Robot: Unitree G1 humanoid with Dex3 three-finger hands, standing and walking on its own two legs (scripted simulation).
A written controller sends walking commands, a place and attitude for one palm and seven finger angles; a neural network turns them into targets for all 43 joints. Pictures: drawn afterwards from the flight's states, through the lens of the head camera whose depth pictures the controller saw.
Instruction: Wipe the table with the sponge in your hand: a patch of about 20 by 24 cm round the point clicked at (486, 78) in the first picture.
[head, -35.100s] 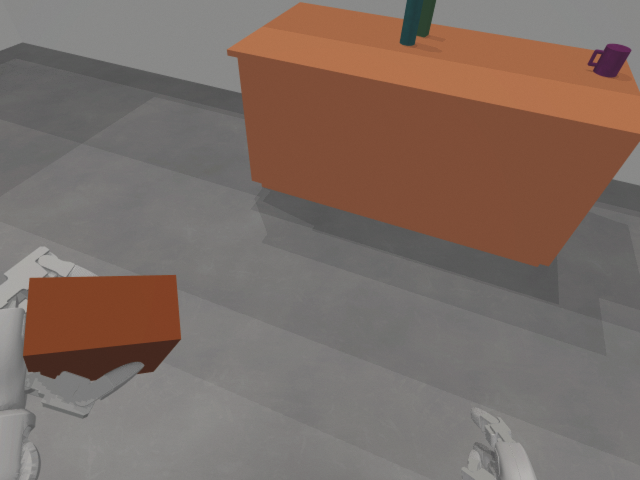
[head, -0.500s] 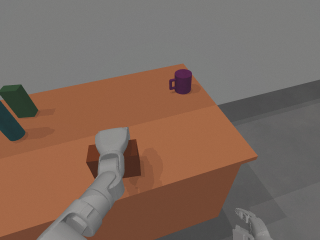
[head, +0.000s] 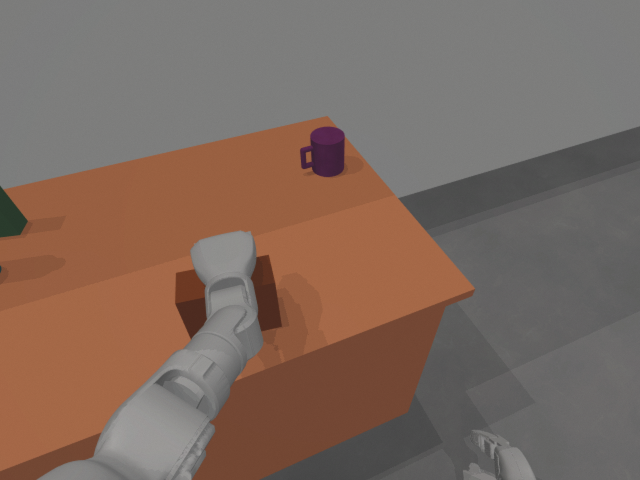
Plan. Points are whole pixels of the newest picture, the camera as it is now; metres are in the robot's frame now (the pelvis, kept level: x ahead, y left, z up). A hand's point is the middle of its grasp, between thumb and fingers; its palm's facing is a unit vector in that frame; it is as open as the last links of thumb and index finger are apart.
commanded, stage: wipe forward along the third lane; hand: left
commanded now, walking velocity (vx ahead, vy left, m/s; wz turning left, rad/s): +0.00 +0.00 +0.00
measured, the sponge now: (233, 307) +0.37 +0.16 -0.02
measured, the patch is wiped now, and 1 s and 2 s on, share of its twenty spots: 0.85 0.85 0.90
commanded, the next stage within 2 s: wipe back along the third lane in 1.34 s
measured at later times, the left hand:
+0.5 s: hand (234, 260) +0.43 +0.16 +0.03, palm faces -0.09 +0.00 -1.00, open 10.1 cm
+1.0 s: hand (228, 231) +0.49 +0.19 +0.03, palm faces -0.13 -0.03 -0.99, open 10.1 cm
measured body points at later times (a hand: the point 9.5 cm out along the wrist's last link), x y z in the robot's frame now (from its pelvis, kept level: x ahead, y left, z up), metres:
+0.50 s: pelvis -0.01 -0.01 -0.01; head +0.01 -0.03 +0.44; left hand +0.43 +0.16 +0.08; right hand +0.09 -0.27 -0.15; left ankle +0.05 +0.12 -0.73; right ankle +0.01 -0.05 -0.73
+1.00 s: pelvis +0.01 +0.00 -0.01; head +0.07 -0.01 +0.43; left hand +0.49 +0.19 +0.08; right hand +0.04 -0.27 -0.15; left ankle +0.05 +0.12 -0.73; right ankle +0.01 -0.05 -0.73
